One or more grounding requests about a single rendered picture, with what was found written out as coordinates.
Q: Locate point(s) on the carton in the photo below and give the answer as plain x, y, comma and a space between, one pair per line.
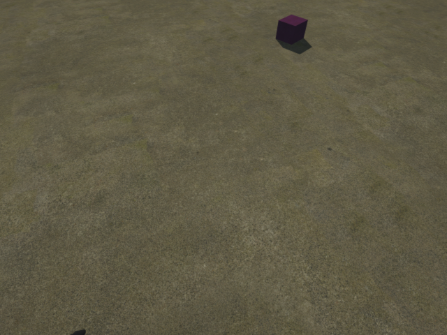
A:
291, 29

